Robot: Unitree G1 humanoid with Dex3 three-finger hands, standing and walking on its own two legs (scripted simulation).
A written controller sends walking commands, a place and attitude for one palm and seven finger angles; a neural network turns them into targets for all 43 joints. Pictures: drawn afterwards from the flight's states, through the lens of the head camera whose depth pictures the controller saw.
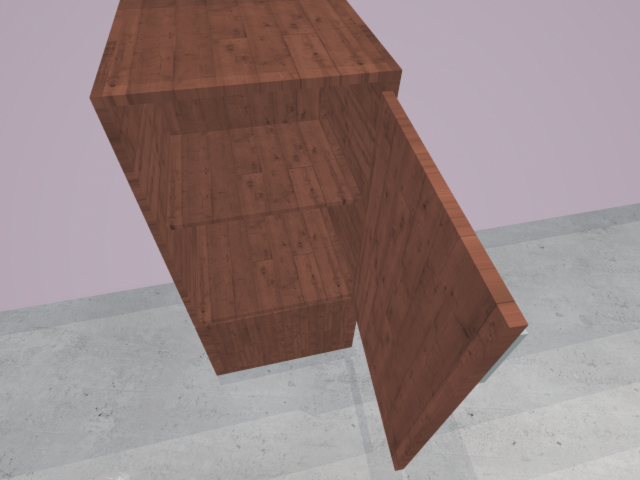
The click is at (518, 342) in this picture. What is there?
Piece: cupboard door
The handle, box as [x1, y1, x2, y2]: [479, 329, 527, 382]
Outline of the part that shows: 525,329 479,382 483,382 527,334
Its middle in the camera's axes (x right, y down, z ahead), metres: +0.20 +0.15 +0.49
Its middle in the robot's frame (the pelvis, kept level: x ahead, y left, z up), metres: +0.28 -0.18 +0.01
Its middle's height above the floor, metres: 0.78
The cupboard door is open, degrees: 86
